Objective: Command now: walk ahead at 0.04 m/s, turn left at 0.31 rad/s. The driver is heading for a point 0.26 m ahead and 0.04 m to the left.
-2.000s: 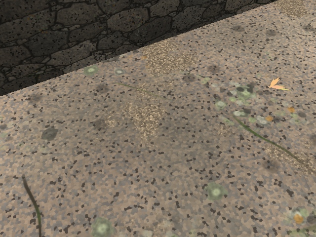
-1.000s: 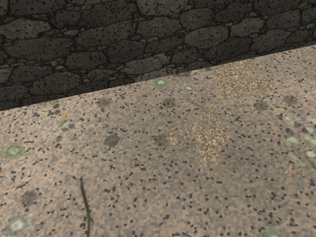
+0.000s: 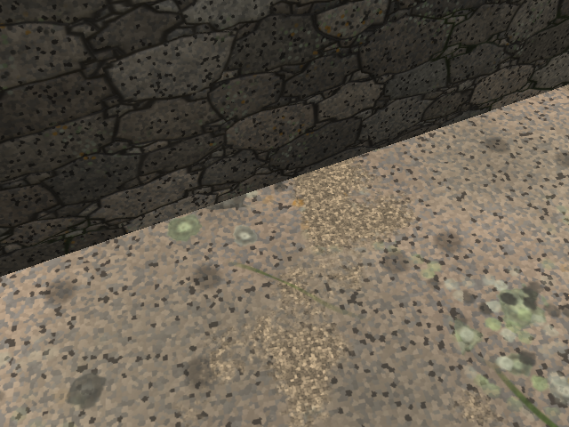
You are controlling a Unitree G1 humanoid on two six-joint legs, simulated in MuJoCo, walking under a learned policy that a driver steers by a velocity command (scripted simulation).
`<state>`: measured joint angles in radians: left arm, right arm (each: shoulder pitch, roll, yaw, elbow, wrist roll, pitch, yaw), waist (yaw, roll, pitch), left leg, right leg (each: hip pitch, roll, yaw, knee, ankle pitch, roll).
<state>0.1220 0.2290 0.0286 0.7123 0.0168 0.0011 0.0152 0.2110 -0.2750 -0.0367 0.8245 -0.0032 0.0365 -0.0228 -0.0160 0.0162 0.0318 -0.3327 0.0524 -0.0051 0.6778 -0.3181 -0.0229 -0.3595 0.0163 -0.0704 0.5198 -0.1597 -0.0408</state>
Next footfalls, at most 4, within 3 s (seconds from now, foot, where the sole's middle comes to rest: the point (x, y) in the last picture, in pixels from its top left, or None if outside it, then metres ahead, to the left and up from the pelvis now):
0.02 left None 0.05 0.13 -0.77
0.34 right None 0.08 -0.11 -0.77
0.70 left None -0.01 0.13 -0.77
2.36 left None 0.11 0.14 -0.77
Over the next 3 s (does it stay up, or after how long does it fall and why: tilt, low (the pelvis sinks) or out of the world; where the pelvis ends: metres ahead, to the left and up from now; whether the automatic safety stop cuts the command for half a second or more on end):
stays up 0.08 0.02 0.01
